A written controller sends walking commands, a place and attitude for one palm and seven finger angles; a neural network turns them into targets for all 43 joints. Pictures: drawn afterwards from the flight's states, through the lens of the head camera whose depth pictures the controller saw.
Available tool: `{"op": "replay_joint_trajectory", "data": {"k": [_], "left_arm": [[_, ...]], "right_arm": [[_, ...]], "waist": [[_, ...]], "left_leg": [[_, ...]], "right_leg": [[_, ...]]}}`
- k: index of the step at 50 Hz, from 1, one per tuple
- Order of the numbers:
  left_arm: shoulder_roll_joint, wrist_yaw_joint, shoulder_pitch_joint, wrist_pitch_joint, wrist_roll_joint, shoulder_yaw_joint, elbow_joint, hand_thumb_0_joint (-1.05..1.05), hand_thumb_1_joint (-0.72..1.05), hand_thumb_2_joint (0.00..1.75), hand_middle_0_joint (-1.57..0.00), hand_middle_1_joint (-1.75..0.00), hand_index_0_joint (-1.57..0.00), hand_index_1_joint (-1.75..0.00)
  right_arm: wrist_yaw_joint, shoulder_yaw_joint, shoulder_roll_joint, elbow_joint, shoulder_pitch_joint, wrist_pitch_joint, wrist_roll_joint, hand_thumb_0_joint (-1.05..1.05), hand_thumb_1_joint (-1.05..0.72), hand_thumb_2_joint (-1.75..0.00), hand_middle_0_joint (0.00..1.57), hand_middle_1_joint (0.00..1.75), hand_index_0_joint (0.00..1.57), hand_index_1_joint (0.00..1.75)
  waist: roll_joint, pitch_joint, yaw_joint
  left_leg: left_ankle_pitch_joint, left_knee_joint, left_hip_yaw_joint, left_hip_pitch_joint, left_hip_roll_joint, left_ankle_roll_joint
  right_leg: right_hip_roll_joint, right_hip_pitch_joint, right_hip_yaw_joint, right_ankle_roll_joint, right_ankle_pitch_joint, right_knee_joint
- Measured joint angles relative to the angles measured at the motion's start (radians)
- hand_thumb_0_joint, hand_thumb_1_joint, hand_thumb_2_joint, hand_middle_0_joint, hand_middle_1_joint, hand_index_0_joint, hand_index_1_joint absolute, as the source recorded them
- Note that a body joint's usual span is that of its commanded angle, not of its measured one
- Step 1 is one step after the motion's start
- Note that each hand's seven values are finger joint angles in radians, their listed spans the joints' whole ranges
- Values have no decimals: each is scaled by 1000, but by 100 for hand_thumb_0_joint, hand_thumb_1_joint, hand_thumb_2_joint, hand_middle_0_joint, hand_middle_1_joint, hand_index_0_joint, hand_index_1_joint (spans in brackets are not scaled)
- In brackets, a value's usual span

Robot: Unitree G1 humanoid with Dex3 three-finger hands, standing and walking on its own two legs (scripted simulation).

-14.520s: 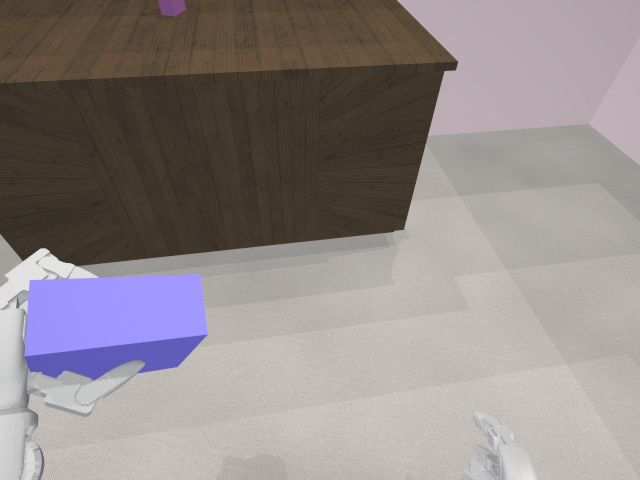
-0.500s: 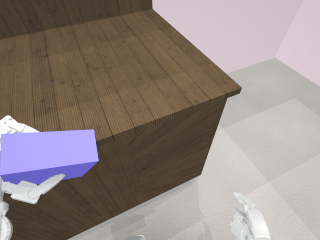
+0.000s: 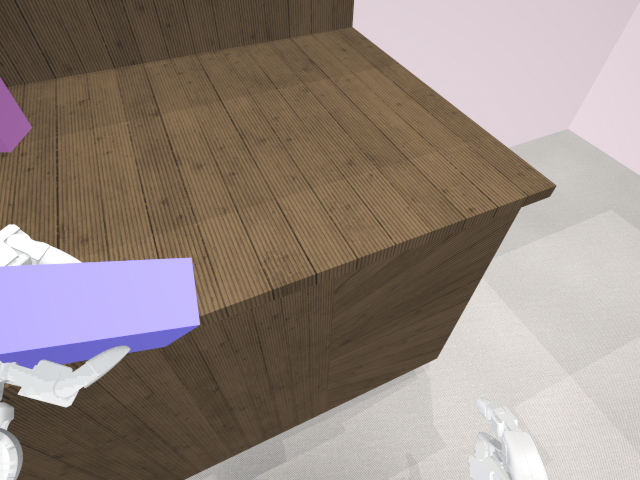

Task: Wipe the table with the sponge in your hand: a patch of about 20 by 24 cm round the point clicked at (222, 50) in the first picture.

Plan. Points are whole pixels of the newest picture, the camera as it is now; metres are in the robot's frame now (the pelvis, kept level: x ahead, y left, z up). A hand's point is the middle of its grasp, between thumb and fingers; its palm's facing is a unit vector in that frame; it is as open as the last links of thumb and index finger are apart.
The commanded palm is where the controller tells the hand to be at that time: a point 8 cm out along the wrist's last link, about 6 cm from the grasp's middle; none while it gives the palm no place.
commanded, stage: shuffle to correct the standing spot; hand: left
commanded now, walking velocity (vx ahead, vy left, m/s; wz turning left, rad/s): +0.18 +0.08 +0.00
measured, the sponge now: (128, 312) +0.23 +0.20 +0.16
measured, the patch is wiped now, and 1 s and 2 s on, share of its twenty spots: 0.00 0.00 0.00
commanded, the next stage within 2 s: come to a stop and stand still in 0.20 s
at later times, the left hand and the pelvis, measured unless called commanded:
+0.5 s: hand (43, 249) +0.29 +0.30 +0.17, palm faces +0.40 -0.83 -0.40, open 10.0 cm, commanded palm +0.23 +0.33 +0.20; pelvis +0.06 +0.06 +0.01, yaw -1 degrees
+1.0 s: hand (32, 269) +0.26 +0.29 +0.18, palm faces +0.41 -0.84 -0.36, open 10.0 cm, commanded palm +0.21 +0.33 +0.20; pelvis +0.05 +0.05 +0.03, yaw +0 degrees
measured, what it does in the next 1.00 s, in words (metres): steps on the spot: right foot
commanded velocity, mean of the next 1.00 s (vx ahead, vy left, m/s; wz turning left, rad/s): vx -0.01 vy -0.03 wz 0.00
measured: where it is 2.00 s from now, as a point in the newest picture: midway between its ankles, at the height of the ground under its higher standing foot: outside the picture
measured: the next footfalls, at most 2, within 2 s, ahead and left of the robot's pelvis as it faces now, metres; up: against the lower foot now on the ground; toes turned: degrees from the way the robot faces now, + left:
right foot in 0.18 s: +0.07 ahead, -0.05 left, +0.00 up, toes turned -2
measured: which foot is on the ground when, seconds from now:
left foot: down 0.00-1.00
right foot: up 0.00-0.16, down 0.18-1.00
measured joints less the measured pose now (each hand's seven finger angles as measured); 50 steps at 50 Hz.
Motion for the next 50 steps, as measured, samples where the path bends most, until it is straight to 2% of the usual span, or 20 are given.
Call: {"op": "replay_joint_trajectory", "data": {"k": [2, 5, 8, 10, 11, 13, 15, 16, 18, 20, 21, 24, 26, 29, 34, 41, 50], "left_arm": [[16, -2, -6, 5, -1, 21, 36, -1, -50, 102, -73, -136, -75, -135], [13, -1, -12, 36, 5, 27, 86, -1, -50, 102, -73, -136, -75, -135], [3, 5, -11, 48, 7, 12, 78, -1, -50, 102, -73, -136, -75, -135], [-3, 4, -7, 39, 11, -4, 65, -1, -50, 102, -73, -136, -75, -135], [-9, 2, -6, 34, 12, -15, 62, -1, -50, 102, -73, -136, -75, -135], [-12, -5, -1, 25, 9, -28, 57, -1, -50, 102, -73, -136, -75, -135], [-16, -8, -3, 16, 6, -30, 59, -1, -50, 102, -73, -136, -75, -135], [-15, -6, -6, 12, 7, -27, 63, -1, -50, 102, -73, -136, -75, -135], [-14, 0, -12, 11, 8, -17, 68, -1, -50, 102, -73, -136, -75, -135], [-14, 5, -12, 20, 0, -11, 57, -1, -50, 102, -73, -136, -75, -135], [-10, 7, -14, 27, -5, -7, 49, -1, -50, 102, -73, -136, -75, -135], [9, 3, -24, 53, -9, 1, 58, -1, -50, 102, -73, -136, -75, -135], [16, 1, -34, 72, -1, -1, 52, -1, -50, 102, -73, -136, -75, -135], [16, -1, -14, 71, -1, -2, 11, -1, -50, 102, -73, -136, -75, -135], [37, -10, 45, 62, -21, 13, -50, -1, -50, 102, -73, -136, -75, -135], [9, -11, 44, 103, -31, -18, 6, -1, -50, 102, -73, -136, -75, -135], [-31, 0, 7, 119, -29, -50, 44, -1, -50, 102, -73, -136, -75, -135]], "right_arm": [[-8, -6, 22, -1, -11, -1, 3, 2, -91, -90, 21, 30, 20, 30], [-16, 6, 45, -2, -3, -24, -2, 2, -91, -90, 21, 30, 20, 30], [-18, 26, 49, -6, 14, -48, -9, 2, -91, -90, 21, 30, 20, 30], [-19, 33, 37, -11, 21, -49, -16, 1, -91, -90, 21, 30, 20, 30], [-18, 32, 28, -8, 21, -42, -19, 1, -91, -90, 21, 30, 20, 30], [-12, 21, 21, 6, 22, -22, -15, 1, -91, -90, 21, 30, 20, 30], [-8, 15, 14, 19, 22, -3, -8, 1, -91, -90, 21, 30, 20, 30], [-9, 14, 10, 22, 21, 5, -6, 2, -91, -90, 21, 30, 20, 30], [-16, 12, -1, 20, 20, 16, -5, 2, -91, -90, 21, 30, 20, 30], [-24, 4, -21, 1, 21, 16, -3, 2, -91, -90, 21, 30, 20, 30], [-29, -4, -23, -1, 13, 14, 0, 2, -91, -90, 21, 30, 20, 30], [-39, -13, 9, 5, -10, 9, 0, 2, -91, -90, 20, 30, 20, 30], [-39, -3, 26, 0, -15, -9, -7, 2, -91, -90, 20, 30, 20, 30], [-26, 15, 43, -10, -22, -27, -4, 2, -91, -90, 20, 30, 20, 30], [-20, 33, 65, -40, -42, -19, 3, 2, -91, -90, 21, 30, 20, 30], [-47, 25, 35, -40, -73, 1, 5, 1, -91, -90, 21, 30, 20, 30], [-62, -2, -7, -28, -49, 10, 7, 1, -91, -90, 21, 30, 20, 30]], "waist": [[-20, 4, 8], [-23, -11, 0], [-14, -24, -1], [8, -31, -7], [29, -35, -9], [33, -45, 3], [16, -45, 12], [4, -42, 15], [-12, -30, 13], [2, -16, 7], [3, -8, 5], [-47, 3, 6], [-49, 8, -3], [-13, 7, -9], [-3, -2, 4], [23, -11, 23], [26, -29, 24]], "left_leg": [[-9, 13, 31, 5, -18, 16], [-4, -49, 41, 33, -36, 33], [22, -104, 39, 53, -45, 38], [11, -88, 28, 44, -45, 39], [-25, -59, 17, 32, -37, 35], [-98, 74, 16, -14, -31, 12], [-138, 187, 23, -54, -21, -3], [-151, 190, 29, -58, -10, -3], [-109, 88, 42, -30, 19, -4], [42, -65, 26, 26, 49, 1], [49, -73, 26, 37, 50, -1], [-14, -57, 58, 55, 16, -15], [-10, -84, 49, 66, 9, -17], [8, -120, 25, 69, 39, -26], [34, -168, 25, 65, 66, -38], [62, -201, 20, 72, 79, -44], [92, -219, 4, 91, 77, -43]], "right_leg": [[10, -43, 32, -14, -78, 127], [38, -65, 2, -25, -89, 183], [66, -6, -57, -35, -43, -11], [84, 42, -80, -62, 67, -144], [93, 48, -91, -76, 88, -156], [95, 50, -88, -88, 80, -161], [83, 64, -76, -86, 73, -176], [75, 71, -69, -80, 70, -181], [58, 86, -59, -65, 59, -176], [58, 89, -60, -45, 27, -133], [54, 81, -55, -36, 1, -93], [44, 65, 9, -29, -34, -45], [53, 80, 16, -37, -17, -79], [88, 126, -6, -39, 42, -201], [117, 141, -4, -50, 100, -302], [132, 157, -8, -58, 138, -353], [133, 184, -24, -60, 166, -378]]}}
